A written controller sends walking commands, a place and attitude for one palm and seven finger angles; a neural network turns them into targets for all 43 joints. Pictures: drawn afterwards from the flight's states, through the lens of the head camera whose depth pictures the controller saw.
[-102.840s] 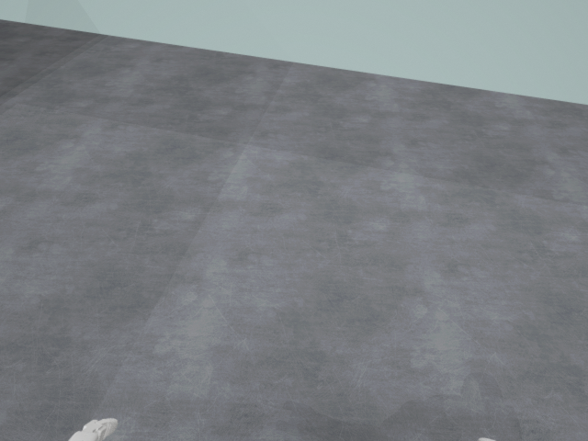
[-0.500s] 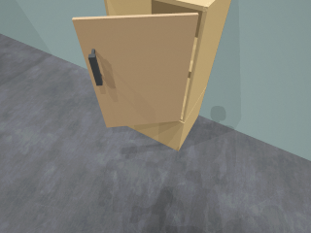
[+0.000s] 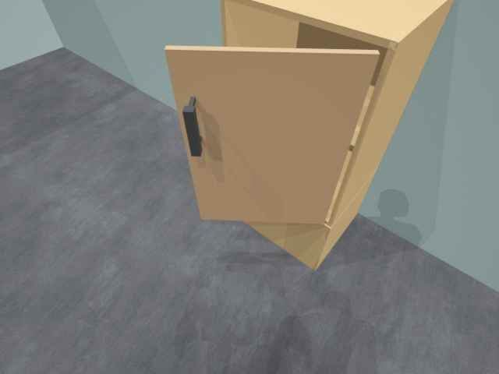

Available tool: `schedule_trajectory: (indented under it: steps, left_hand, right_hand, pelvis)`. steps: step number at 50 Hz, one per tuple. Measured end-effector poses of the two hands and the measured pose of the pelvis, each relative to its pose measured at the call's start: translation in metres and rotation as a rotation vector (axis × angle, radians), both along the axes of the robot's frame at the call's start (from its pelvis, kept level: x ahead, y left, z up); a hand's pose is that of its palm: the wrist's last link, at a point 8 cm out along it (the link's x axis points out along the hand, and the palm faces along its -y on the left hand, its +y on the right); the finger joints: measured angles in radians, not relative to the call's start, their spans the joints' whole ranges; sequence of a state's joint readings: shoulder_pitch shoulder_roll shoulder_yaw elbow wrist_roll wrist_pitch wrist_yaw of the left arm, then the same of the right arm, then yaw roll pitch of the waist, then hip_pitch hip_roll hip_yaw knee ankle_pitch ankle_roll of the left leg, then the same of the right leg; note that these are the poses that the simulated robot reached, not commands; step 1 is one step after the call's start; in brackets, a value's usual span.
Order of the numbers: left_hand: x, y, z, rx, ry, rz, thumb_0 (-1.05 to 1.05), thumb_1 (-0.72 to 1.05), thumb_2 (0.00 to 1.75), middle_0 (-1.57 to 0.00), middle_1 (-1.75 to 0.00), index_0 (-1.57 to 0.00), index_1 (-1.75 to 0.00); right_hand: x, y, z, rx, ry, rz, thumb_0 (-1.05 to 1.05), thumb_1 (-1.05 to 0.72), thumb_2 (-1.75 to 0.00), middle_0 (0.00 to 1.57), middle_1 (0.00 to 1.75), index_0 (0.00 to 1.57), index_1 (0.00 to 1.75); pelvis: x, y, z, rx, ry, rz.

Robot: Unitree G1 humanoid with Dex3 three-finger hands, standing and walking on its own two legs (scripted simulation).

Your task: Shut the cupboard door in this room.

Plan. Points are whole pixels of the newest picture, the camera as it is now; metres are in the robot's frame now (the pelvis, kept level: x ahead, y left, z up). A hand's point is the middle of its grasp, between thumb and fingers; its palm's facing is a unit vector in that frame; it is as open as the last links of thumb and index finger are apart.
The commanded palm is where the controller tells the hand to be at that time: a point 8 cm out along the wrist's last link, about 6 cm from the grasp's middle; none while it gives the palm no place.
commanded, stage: take the last steps up to it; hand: left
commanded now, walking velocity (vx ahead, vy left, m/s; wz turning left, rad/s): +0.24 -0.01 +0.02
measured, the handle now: (194, 126) +0.62 +0.18 +0.03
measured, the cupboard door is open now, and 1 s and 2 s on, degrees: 37 37 37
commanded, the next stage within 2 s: come to a stop and stand still in 0.30 s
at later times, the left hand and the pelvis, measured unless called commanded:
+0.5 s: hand (148, 364) +0.17 +0.21 -0.17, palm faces +0.04 -0.98 -0.20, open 7.3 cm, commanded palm none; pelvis +0.13 +0.03 +0.00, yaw +0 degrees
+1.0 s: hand (159, 332) +0.22 +0.20 -0.17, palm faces +0.03 -0.98 -0.21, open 7.3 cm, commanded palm none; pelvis +0.14 +0.01 +0.00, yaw +0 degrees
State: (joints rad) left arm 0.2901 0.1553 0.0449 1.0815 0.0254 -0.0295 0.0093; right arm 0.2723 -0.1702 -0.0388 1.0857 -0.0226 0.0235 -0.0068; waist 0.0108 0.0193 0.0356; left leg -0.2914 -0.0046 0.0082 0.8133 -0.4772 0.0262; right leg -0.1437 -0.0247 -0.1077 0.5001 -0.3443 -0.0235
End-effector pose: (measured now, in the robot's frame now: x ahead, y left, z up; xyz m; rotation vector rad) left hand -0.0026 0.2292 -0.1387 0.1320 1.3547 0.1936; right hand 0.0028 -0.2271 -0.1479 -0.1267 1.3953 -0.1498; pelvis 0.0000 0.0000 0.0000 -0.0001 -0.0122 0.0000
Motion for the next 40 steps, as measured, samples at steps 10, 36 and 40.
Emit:
schedule_trajectory:
  steps: [10,36,40]
  left_hand:
    - [-0.027,-0.008,-0.01,-0.086,0.222,0.077,0.0,0.91,0.9,-0.2,-0.3,-0.2,-0.3]
    - [0.229,0.005,-0.003,0.011,-0.076,-0.075,0.0,0.92,0.9,-0.2,-0.3,-0.2,-0.3]
    - [0.233,0.007,-0.012,-0.007,-0.088,-0.056,0.0,0.92,0.9,-0.2,-0.3,-0.2,-0.3]
  right_hand:
    - [0.105,0.014,0.012,-0.032,-0.103,0.061,0.01,-0.91,-0.9,0.19,0.29,0.2,0.3]
    - [0.15,0.023,-0.008,0.029,0.039,-0.069,0.01,-0.91,-0.9,0.2,0.29,0.2,0.3]
    - [0.157,0.017,-0.004,-0.018,0.035,-0.052,0.01,-0.91,-0.9,0.2,0.29,0.2,0.3]
  pelvis:
    - [0.056,0.019,-0.003,-0.01,-0.001,0.02]
    - [0.16,0.008,-0.004,0.005,0.002,0.005]
    - [0.156,0.013,-0.007,-0.005,-0.001,0.007]
